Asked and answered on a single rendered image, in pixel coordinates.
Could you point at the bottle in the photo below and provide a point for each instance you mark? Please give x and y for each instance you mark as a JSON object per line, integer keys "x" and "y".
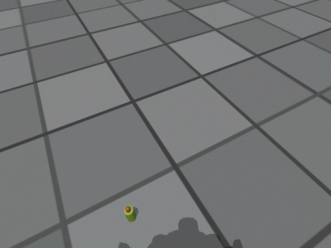
{"x": 129, "y": 213}

